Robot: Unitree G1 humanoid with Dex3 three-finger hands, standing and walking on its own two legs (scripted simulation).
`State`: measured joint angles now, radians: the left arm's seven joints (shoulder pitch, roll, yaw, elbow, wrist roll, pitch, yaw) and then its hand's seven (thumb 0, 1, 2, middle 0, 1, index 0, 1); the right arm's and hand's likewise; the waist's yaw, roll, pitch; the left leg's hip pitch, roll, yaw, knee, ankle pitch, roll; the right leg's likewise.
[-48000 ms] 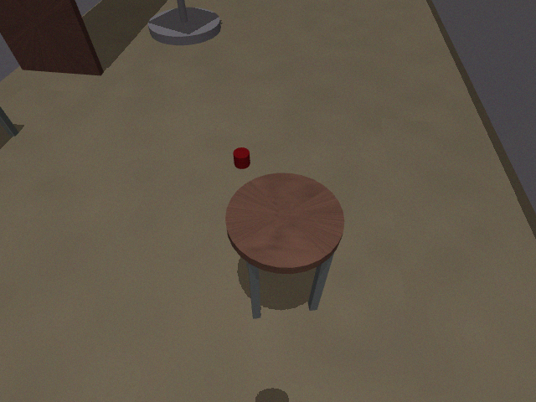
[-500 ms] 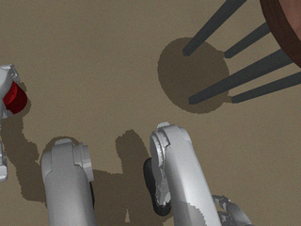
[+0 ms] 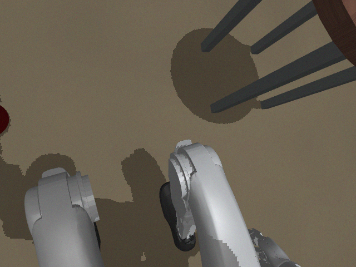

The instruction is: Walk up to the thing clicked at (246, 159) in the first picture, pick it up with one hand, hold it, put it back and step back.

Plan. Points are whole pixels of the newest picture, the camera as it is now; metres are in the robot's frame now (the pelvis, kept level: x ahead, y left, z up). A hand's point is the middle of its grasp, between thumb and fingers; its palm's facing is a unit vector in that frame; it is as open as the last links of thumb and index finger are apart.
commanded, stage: rest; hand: left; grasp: from above
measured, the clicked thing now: out of the picture +0.45 +0.33 -0.24
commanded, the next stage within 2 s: open in 0.78 s
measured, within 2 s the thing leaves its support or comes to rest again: neither
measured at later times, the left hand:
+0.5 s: hand out of the picture +0.43 +0.33 -0.24, palm faces -0.45 -0.13 -0.88, open 11.0 cm
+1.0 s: hand out of the picture +0.43 +0.33 -0.24, palm faces -0.46 -0.14 -0.88, open 11.0 cm
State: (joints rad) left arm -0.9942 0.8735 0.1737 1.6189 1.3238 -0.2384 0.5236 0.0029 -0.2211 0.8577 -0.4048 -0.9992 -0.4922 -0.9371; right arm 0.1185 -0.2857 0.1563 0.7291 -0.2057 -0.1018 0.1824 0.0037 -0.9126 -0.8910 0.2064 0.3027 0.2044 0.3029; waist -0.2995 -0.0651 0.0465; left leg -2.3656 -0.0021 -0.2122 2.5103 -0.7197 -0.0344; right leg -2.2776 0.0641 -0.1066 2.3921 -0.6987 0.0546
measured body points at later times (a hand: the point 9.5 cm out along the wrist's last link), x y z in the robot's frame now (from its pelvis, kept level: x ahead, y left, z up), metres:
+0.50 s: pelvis +0.00 +0.00 +0.00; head +0.27 +0.12 +0.34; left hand +0.45 +0.33 -0.19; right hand +0.05 -0.26 -0.07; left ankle +0.06 +0.13 -0.27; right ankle +0.10 -0.12 -0.27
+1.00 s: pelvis -0.01 +0.01 +0.00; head +0.26 +0.12 +0.34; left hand +0.45 +0.33 -0.19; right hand +0.04 -0.25 -0.07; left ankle +0.06 +0.13 -0.27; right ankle +0.10 -0.12 -0.27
